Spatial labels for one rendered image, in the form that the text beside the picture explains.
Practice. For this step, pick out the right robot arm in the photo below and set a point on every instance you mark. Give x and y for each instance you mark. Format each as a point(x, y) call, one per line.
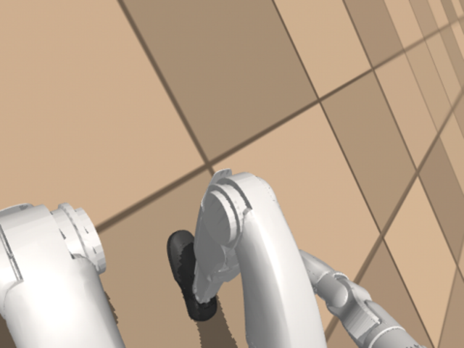
point(366, 322)

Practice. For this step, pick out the right robot hand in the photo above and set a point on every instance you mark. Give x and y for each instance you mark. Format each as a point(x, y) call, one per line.
point(316, 268)

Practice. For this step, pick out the right robot foot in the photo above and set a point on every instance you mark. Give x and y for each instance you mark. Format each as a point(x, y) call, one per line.
point(180, 251)

